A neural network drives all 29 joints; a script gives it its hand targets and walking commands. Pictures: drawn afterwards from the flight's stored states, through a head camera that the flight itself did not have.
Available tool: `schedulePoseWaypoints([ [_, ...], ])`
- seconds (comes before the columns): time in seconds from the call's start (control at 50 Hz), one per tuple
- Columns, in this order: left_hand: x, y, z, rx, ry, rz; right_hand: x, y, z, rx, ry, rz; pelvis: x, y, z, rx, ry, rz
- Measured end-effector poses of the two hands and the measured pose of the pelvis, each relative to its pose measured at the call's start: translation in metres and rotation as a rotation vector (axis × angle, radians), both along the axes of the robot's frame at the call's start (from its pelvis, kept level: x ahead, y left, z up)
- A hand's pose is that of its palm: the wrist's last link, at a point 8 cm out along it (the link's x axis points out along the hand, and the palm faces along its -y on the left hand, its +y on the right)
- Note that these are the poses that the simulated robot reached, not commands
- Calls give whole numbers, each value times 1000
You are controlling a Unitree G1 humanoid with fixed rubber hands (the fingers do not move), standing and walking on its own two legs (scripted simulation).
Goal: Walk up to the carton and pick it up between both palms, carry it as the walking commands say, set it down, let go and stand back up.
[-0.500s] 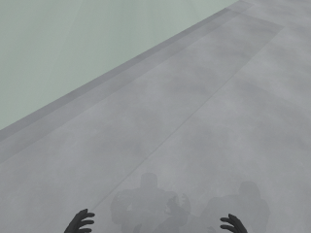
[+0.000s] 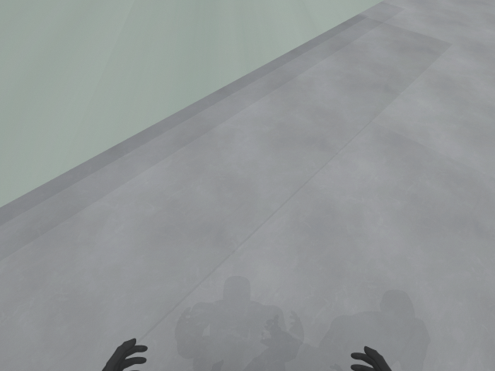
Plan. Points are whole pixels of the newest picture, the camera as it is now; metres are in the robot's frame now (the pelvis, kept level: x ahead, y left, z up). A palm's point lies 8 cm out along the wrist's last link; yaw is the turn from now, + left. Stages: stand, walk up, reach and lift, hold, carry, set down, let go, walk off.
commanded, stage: stand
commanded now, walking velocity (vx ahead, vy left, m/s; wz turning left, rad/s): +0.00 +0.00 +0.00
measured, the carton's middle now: out of the picture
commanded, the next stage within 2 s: walk up in 1.70 s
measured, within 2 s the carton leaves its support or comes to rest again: neither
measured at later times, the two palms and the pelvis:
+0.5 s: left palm out of the picture +0.11 +0.22 -0.10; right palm out of the picture +0.12 -0.22 -0.11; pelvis +0.00 +0.00 +0.00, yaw +0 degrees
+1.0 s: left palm out of the picture +0.10 +0.23 -0.11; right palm out of the picture +0.10 -0.23 -0.11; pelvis +0.01 +0.00 +0.01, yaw +0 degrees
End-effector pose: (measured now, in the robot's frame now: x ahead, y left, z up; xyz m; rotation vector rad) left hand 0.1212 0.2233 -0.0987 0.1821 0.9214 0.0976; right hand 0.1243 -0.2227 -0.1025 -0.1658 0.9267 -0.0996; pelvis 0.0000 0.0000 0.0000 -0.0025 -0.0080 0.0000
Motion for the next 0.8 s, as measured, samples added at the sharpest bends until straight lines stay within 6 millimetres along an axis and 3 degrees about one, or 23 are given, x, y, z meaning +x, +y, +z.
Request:
schedulePoseWaypoints([
  [0.8, -14, 3, -7, 0, 78, 49, -13, -3, -7, -2, 77, -40, 8, 0, 4, 1, 3, 0],
])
